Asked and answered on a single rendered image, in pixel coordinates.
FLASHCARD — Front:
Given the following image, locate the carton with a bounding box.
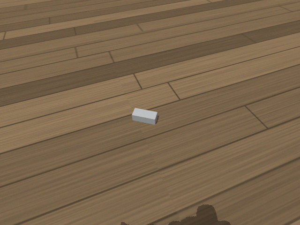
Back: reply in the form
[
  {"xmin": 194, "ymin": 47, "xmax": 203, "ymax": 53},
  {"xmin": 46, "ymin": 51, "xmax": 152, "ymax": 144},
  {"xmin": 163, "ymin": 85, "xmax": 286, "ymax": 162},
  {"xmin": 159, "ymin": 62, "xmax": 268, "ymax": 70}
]
[{"xmin": 132, "ymin": 108, "xmax": 158, "ymax": 125}]

